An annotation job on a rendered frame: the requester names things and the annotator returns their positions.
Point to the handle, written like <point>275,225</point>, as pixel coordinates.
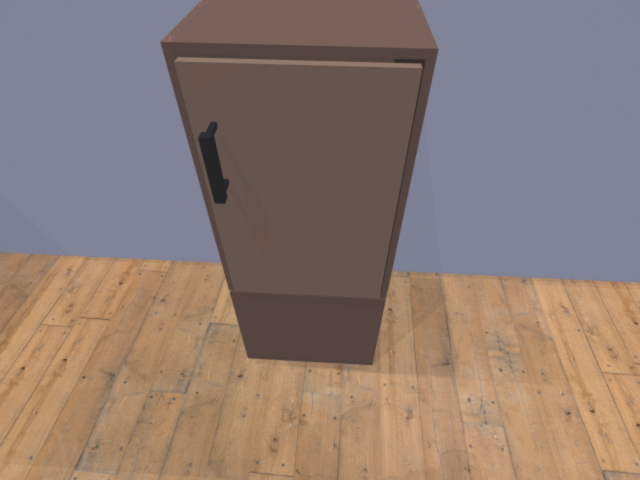
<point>212,164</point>

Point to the cupboard door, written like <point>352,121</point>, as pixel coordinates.
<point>314,152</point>

